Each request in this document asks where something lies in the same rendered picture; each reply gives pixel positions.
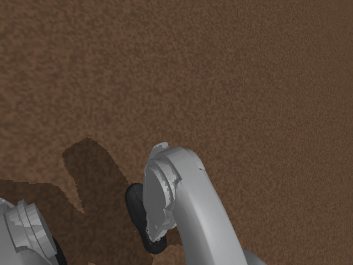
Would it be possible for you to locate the left robot foot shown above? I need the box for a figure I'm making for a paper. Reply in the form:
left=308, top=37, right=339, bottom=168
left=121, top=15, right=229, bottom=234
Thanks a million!
left=52, top=236, right=67, bottom=265

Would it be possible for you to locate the right robot hand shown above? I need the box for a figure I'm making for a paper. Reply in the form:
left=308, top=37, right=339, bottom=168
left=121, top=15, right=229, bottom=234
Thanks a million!
left=243, top=249, right=267, bottom=265

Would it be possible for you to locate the right robot foot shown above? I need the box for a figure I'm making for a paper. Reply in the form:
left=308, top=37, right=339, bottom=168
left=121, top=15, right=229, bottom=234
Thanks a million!
left=125, top=183, right=167, bottom=255

